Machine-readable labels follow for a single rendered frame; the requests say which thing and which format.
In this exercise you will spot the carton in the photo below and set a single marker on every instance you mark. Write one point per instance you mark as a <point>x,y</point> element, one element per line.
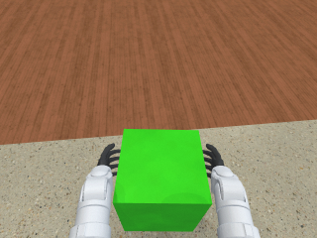
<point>161,183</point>

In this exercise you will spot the left robot forearm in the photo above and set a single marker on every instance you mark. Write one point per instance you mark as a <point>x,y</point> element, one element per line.
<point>94,205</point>

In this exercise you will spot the robot right hand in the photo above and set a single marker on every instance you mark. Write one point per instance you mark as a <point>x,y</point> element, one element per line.
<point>215,160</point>

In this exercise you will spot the right robot forearm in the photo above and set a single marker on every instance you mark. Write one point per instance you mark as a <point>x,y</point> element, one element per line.
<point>232,206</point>

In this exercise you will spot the robot left hand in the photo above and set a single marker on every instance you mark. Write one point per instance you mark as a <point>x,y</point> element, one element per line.
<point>105,159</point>

